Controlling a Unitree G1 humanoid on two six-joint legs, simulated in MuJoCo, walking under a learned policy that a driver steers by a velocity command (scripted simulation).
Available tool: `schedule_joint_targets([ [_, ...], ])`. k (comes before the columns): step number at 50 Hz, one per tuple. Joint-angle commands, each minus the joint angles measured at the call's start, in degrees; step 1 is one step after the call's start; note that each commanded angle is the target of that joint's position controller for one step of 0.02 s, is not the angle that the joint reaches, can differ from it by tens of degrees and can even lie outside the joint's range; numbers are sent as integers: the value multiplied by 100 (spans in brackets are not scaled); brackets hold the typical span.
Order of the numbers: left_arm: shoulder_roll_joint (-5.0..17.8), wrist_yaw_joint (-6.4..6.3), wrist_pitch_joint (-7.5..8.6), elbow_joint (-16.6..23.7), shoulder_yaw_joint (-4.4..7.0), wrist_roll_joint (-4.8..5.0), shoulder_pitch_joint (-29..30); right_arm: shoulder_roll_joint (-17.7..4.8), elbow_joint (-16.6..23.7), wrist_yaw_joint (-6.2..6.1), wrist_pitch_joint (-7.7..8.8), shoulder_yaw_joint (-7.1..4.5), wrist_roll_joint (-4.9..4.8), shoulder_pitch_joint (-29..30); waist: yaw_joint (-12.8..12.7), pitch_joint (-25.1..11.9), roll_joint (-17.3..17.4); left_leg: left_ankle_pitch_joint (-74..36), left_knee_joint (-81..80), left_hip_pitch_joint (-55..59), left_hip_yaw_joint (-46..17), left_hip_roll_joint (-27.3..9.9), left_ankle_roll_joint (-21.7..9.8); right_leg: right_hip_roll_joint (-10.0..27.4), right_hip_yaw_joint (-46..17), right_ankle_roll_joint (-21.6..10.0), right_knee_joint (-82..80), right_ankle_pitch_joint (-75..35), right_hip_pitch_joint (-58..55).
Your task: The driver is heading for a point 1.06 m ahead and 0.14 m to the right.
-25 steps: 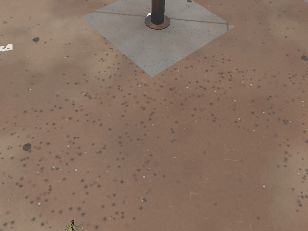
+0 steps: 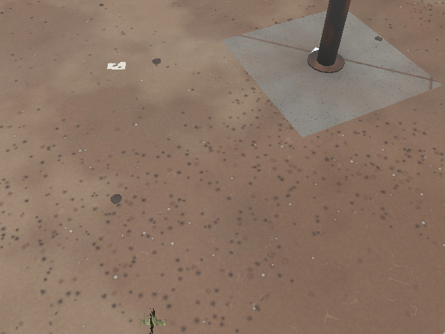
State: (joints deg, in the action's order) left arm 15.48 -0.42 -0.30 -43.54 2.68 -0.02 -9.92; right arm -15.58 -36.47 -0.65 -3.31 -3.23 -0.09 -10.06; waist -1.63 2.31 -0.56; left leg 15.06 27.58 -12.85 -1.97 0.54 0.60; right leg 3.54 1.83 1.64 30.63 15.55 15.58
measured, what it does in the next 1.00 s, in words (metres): walks ahead: left foot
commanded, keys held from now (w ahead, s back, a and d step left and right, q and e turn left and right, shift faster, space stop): no key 0.28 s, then w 0.56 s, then no key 0.16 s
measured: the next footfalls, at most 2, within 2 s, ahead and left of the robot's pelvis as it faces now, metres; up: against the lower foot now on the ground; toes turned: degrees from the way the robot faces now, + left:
left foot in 0.98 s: +0.44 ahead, +0.10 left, +0.00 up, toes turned +2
right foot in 1.34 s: +0.44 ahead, -0.14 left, +0.00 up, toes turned +0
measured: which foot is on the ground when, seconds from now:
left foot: down 0.00-0.52, up 0.54-0.96, down 0.98-1.00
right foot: down 0.00-1.00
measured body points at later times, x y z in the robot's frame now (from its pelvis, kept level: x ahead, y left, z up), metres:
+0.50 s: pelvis +0.03 +0.00 +0.00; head +0.04 -0.01 +0.45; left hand +0.12 +0.28 -0.11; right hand +0.12 -0.27 -0.12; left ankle -0.01 +0.13 -0.73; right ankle +0.03 -0.11 -0.73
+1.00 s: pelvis +0.25 +0.00 -0.02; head +0.29 -0.01 +0.43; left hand +0.18 +0.27 -0.15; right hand +0.51 -0.21 -0.08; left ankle +0.40 +0.10 -0.74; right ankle +0.04 -0.11 -0.73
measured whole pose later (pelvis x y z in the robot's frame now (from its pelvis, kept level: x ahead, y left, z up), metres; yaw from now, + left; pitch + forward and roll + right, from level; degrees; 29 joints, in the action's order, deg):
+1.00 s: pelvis +0.25 +0.00 -0.02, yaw +0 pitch +2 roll +0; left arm 14.9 -0.9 2.3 -55.3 1.6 0.0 -27.0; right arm -13.7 -37.9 2.8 5.7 -1.7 0.0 1.7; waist -4.8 3.0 1.3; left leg -1.7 27.4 -28.8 2.1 0.9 -4.1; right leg -0.3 1.6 -0.7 22.9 27.7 -6.9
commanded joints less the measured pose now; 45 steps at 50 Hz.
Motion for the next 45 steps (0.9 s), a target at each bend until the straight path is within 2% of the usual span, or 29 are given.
schedule_joint_targets([
  [1, 480, 29, 203, 306, 37, -194, -69, -732, 413, -14, 97, -148, 143, 162, -37, -895, 1039, -2126, -550, 594, -1296, -1329, -1025, 75, -195, 127, -230, 223, 11],
  [2, 620, 21, 191, 304, 62, -162, 134, -532, 391, 35, 154, -85, 173, 281, -15, -728, 827, -1368, -601, 458, -1105, -1015, -859, 59, -171, 177, -335, -219, -159],
  [4, 707, -13, 132, 196, 84, -136, 194, -583, 311, 61, 236, -77, 180, 209, 101, -486, 810, -845, -657, 222, -896, -712, -553, 29, -126, 193, -354, -603, -264],
  [6, 699, -22, 104, 124, 78, -115, 100, -583, 218, 58, 287, -50, 146, 132, 54, -304, 720, -847, -661, 57, -855, -644, -469, 57, -171, 171, -474, -737, -376],
  [14, 667, -77, 117, -311, 74, -83, -94, -481, 15, 21, 292, -7, 120, 128, 42, -236, 263, -860, -631, 51, -717, -485, -432, 96, -150, 207, -647, -882, -570],
  [15, 636, -90, 113, -378, 66, -76, -153, -485, -49, 5, 283, -14, 111, 50, 57, -361, 284, -301, -693, 110, -691, -437, -453, 12, -28, 209, -570, -569, -601],
  [16, 620, -106, 110, -424, 69, -44, -152, -565, -90, -15, 258, -45, 89, -8, 110, -320, 360, 650, -820, 92, -780, -434, -541, -134, 149, 190, -345, -70, -449],
  [17, 618, -117, 124, -420, 77, -5, -100, -738, -130, -26, 230, -104, 59, -142, 211, -161, 543, 1764, -1060, 39, -1069, -565, -708, -288, 318, 150, 17, 423, -96],
  [18, 603, -116, 161, -353, 80, 24, 19, -889, -174, -33, 223, -148, 31, -276, 304, 83, 784, 2588, -1364, 33, -1552, -859, -926, -363, 348, 77, 385, 713, 421],
  [19, 598, -102, 222, -260, 80, 58, 173, -991, -227, -41, 246, -181, -6, -419, 386, 313, 978, 2948, -1604, 2, -2039, -1173, -1145, -331, 239, -39, 699, 891, 812],
  [20, 604, -72, 302, -196, 86, 100, 252, -996, -280, -55, 299, -188, -32, -517, 404, 426, 1121, 2905, -1729, 8, -2400, -1431, -1299, -200, 28, -185, 1016, 1030, 1068],
  [22, 632, 34, 455, -191, 108, 188, 173, -878, -322, -67, 414, -175, -75, -505, 311, 391, 1187, 2412, -1690, 299, -2541, -1663, -1393, 24, -247, -484, 1210, 1395, 1382],
  [23, 606, 95, 517, -249, 101, 213, 46, -839, -295, -60, 434, -169, -120, -356, 193, 343, 1064, 2140, -1609, 276, -2323, -1598, -1319, 45, -227, -609, 812, 1339, 1142],
  [24, 577, 141, 566, -419, 103, 209, -279, -823, -229, -47, 427, -162, -162, -56, -37, 231, 891, 1758, -1476, -81, -1892, -1363, -1160, -57, -67, -693, 143, 743, 361],
  [25, 567, 166, 588, -699, 130, 158, -792, -788, -192, -38, 412, -154, -167, 153, -302, 38, 720, 1416, -1150, -585, -1413, -1035, -974, -280, 141, -660, -393, -148, -717],
  [26, 678, 166, 581, -936, 183, 86, -1308, -563, -155, -30, 431, -97, -95, 237, -467, -133, 414, 1033, -416, -1126, -915, -662, -742, -184, -144, -614, -470, -285, -1580],
  [27, 1156, 132, 594, -1018, 289, 58, -1899, -123, 17, -19, 480, 28, -24, 386, -607, -258, -889, 1013, 1422, -2046, 18, 52, -260, 966, -1973, -1005, -1405, 946, -2203],
  [28, 1555, 192, 640, -983, 360, 14, -2065, -406, 227, -68, 585, -56, -129, 419, -616, -117, -1672, 1910, 2769, -3038, -33, 347, -136, 1927, -4035, -1759, -2130, 1603, -2342],
  [29, 1169, 172, 681, -836, 239, 13, -1628, -680, 107, -57, 673, -135, -229, 182, -381, 185, -933, 1641, 3501, -3443, -439, -50, -213, 1948, -3915, -1814, -2136, 1927, -2209],
  [30, 911, 141, 692, -728, 172, 33, -1350, -694, -27, -1, 742, -142, -244, 18, -247, 357, -707, 1007, 3662, -3614, -429, -252, -305, 1665, -3321, -1602, -2117, 1830, -2173],
  [32, 808, 132, 664, -657, 114, 27, -1120, -670, -117, 47, 815, -174, -126, 104, -161, 391, -478, 122, 3442, -3670, -277, -547, -349, 1332, -2441, -1286, -2191, 707, -2137],
  [33, 643, 134, 634, -672, 51, 1, -1180, -609, -128, 91, 814, -175, -93, 165, -158, 312, -498, -181, 3288, -3439, -180, -614, -320, 1123, -1987, -1167, -2219, 28, -2036],
  [34, 595, 133, 612, -700, 27, -7, -1277, -506, -137, 135, 801, -156, -84, 182, -162, 234, -556, -408, 3173, -3329, -43, -598, -263, 998, -1659, -1141, -2220, -660, -2010],
  [37, 706, 75, 542, -749, 27, -3, -1432, -284, -7, 186, 762, -83, -75, 529, -212, 205, -406, -902, 2469, -3221, 212, -552, -55, 810, -1017, -1167, -2262, -1982, -1863],
  [40, 794, -5, 494, -777, 23, 0, -1538, -118, 187, 243, 803, 13, -107, 1153, -364, 383, -428, -1662, 1253, -2671, 415, -403, 16, 633, -601, -1097, -2464, -2001, -1425],
  [42, 844, -28, 483, -850, 32, 30, -1730, -128, 280, 299, 834, 33, -133, 1480, -443, 527, -429, -1938, 749, -2433, 482, -305, -9, 721, -557, -1137, -2560, -1871, -1389],
  [44, 840, -41, 432, -920, 38, 44, -1790, -153, 354, 361, 885, 36, -119, 1680, -400, 637, -419, -2006, 326, -2230, 489, -178, -116, 783, -452, -1093, -2324, -2602, -1539],
  [45, 869, -49, 404, -947, 54, 48, -1798, -197, 373, 390, 914, 23, -109, 1681, -323, 564, -478, -1989, 188, -2074, 458, -123, -207, 833, -419, -1029, -2113, -3106, -1690],
])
